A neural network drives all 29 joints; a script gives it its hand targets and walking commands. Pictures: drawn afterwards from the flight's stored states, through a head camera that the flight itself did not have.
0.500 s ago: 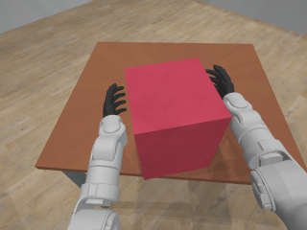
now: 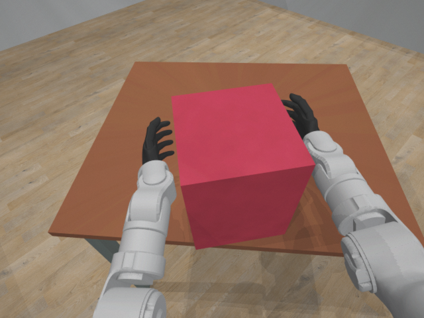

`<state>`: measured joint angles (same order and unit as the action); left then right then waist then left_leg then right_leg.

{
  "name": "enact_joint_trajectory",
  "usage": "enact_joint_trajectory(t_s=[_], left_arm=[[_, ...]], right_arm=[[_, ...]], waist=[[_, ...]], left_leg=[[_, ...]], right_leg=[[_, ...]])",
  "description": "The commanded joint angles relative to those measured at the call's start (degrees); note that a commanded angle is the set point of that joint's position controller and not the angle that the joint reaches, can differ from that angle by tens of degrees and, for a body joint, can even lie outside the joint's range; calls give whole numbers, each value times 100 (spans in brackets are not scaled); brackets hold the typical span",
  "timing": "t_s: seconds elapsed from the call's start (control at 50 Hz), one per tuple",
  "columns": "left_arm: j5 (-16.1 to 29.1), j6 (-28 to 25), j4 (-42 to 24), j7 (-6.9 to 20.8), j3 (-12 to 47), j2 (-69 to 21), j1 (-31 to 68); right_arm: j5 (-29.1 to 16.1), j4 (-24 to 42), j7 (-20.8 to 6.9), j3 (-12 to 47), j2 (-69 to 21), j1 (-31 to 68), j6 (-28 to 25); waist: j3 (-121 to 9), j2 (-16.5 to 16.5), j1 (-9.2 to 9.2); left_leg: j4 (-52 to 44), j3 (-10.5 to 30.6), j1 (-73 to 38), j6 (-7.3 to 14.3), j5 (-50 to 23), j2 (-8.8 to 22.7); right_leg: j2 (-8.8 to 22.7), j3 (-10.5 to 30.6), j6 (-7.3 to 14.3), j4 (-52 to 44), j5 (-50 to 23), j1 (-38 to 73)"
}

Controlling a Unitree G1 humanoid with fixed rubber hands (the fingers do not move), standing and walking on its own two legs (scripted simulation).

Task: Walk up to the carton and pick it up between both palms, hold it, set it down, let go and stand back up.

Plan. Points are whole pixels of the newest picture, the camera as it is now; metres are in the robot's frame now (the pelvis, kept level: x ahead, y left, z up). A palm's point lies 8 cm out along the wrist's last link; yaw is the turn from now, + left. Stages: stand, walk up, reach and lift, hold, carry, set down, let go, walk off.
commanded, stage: reach and lift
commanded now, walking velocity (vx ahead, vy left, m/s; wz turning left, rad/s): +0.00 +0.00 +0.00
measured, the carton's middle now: (232, 170) +0.38 +0.06 +0.04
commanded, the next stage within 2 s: none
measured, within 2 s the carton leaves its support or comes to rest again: leaves its support in 0.84 s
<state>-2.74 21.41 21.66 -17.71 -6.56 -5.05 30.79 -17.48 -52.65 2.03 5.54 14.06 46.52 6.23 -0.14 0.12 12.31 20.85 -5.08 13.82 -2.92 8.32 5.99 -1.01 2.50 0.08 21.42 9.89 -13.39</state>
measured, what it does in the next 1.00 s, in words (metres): stands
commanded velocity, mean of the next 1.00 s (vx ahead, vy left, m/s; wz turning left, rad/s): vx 0.00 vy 0.00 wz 0.00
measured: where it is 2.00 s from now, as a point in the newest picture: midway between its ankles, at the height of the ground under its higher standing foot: outside the picture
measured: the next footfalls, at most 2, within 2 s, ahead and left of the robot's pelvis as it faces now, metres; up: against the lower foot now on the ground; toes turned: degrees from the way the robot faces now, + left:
none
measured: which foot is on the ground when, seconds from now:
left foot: down 0.00-1.00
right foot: down 0.00-1.00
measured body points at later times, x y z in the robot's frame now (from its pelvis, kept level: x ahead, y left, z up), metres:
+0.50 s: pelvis +0.00 +0.00 +0.00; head +0.00 +0.00 +0.45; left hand +0.35 +0.21 +0.10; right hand +0.45 -0.07 +0.11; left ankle +0.02 +0.16 -0.75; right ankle +0.01 -0.12 -0.75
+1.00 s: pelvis +0.01 +0.00 +0.00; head -0.02 +0.00 +0.45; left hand +0.35 +0.19 +0.12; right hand +0.44 -0.09 +0.13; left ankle +0.02 +0.16 -0.75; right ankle +0.01 -0.12 -0.75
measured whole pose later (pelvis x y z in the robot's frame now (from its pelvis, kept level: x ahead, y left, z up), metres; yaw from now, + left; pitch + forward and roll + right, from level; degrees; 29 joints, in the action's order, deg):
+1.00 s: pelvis +0.01 +0.00 +0.00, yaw +0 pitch +2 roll +0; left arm -11.4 23.4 24.9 -12.8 -13.8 -7.7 30.3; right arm -10.4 -59.1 3.0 1.4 9.1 47.9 8.3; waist -7.7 0.1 7.8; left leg 20.8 -5.1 14.1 -3.0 8.7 6.0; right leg -1.0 2.5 -0.2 20.7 9.9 -13.4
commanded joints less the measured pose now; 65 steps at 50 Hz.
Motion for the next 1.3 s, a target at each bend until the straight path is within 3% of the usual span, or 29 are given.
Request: enact_joint_trajectory(t_s=[0.0,0.22,0.36,0.54,0.82,1.1,1.28], left_arm=[[-271,-444,-641,257,183,-1188,2856],[-458,-624,-320,492,310,-1791,3048],[-1027,-665,-8,1134,683,-3540,3358],[-894,-723,-87,1155,922,-3627,3484],[-333,-486,-1009,1069,1929,-3868,4096],[-21,82,-1043,1151,1947,-3864,4980],[33,292,-734,1257,1703,-3827,5227]], right_arm=[[441,464,10,-53,-964,2952,-339],[732,279,-153,-50,-1807,2954,-396],[1370,80,-583,-133,-3891,3177,-566],[1130,397,-603,165,-4102,3596,-713],[446,1614,-315,1011,-4603,4113,-476],[94,2068,-188,980,-5044,4966,8],[74,1774,-176,709,-5125,5040,224]], waist=[[-2454,-188,-165],[-2361,-226,-253],[-2457,-170,-490],[-2892,-260,-494],[-3579,-317,-637],[-3247,-479,-634],[-3100,-467,-718]], left_leg=[[308,223,-1389,59,-2126,-436],[226,209,-1363,97,-2052,-457],[140,189,-1454,97,-2209,-496],[209,184,-1387,91,-2382,-567],[452,385,-1681,-43,-2972,-651],[228,431,-1483,90,-1803,-716],[98,432,-1377,142,-1360,-735]], right_leg=[[-412,-463,254,-731,-81,-604],[-355,-477,233,-792,5,-566],[-323,-623,157,-795,-150,-361],[-391,-662,152,-723,-419,-113],[-501,-570,-24,-584,-1440,397],[-411,-427,-226,-526,-1035,471],[-398,-431,-249,-572,-676,377]])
